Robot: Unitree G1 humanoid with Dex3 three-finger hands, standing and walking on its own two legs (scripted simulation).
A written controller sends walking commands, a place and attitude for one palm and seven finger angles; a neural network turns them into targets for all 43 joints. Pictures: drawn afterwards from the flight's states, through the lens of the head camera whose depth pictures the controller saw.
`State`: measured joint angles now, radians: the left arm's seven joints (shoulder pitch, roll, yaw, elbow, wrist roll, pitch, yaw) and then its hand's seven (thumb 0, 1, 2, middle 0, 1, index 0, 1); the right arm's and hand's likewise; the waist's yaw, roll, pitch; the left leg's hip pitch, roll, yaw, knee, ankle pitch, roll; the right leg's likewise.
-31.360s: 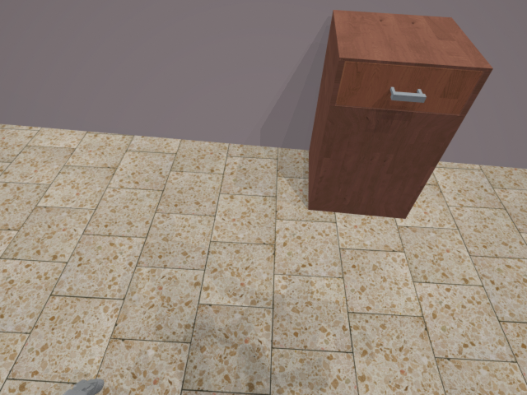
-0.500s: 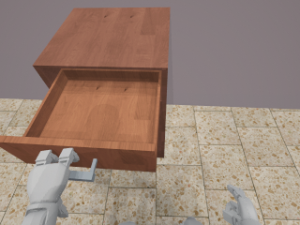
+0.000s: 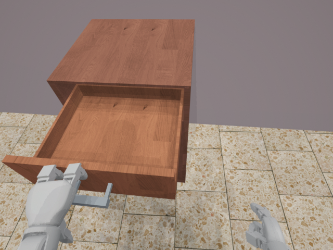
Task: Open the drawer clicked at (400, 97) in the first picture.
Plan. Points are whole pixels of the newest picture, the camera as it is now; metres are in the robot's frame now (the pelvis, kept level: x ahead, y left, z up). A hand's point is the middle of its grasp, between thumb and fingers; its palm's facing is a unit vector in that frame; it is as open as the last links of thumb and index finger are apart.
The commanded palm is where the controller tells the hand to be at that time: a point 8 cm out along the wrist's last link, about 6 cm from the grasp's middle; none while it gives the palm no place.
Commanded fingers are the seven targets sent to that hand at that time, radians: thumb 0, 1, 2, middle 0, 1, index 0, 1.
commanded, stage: lift the hand off the handle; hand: left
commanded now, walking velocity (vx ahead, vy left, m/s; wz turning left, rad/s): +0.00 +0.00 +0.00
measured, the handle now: (90, 193) +0.25 +0.24 -0.05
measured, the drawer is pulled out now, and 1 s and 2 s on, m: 0.30 0.30 0.30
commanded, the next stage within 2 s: draw the hand back to the body in 1.18 s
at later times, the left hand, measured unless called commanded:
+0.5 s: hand (57, 196) +0.20 +0.26 +0.06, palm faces +0.05 -0.06 -1.00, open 13.8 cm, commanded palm +0.18 +0.26 +0.11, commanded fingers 0.00 -0.50 0.30 -0.30 -1.20 -0.30 -1.20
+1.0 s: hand (47, 189) +0.20 +0.27 +0.09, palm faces +0.06 -0.05 -1.00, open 13.9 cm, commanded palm +0.18 +0.26 +0.15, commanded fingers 0.00 -0.50 0.30 -0.30 -1.20 -0.30 -1.20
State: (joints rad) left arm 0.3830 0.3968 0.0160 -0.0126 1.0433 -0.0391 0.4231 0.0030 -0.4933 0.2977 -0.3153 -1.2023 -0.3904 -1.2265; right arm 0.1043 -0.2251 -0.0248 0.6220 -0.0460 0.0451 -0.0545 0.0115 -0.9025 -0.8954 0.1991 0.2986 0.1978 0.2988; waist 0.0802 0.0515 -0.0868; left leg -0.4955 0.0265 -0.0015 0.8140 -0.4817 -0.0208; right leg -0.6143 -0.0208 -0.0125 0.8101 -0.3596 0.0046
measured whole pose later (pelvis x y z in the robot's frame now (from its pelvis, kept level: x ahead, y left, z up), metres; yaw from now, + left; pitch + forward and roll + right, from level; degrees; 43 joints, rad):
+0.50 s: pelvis +0.00 +0.00 +0.01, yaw +0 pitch +6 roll +0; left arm 0.39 0.42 0.02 -0.13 0.99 -0.01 0.32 0.00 -0.49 0.30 -0.32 -1.20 -0.33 -1.20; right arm 0.10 -0.23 -0.02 0.62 -0.04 0.06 -0.05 0.01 -0.90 -0.90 0.20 0.30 0.20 0.30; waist 0.09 0.07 -0.06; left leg -0.36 0.02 0.00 0.69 -0.43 -0.02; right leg -0.49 -0.02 -0.01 0.70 -0.31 0.01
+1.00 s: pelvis +0.00 +0.00 +0.03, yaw +0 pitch +3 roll +0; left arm 0.38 0.46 0.04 -0.22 0.95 0.00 0.22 0.00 -0.49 0.30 -0.32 -1.20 -0.32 -1.20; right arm 0.10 -0.24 0.00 0.62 -0.02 0.07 -0.04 0.01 -0.90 -0.90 0.20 0.30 0.20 0.30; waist 0.11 0.08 -0.03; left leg -0.25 0.02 0.00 0.58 -0.38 -0.02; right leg -0.37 -0.02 -0.02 0.59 -0.27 0.01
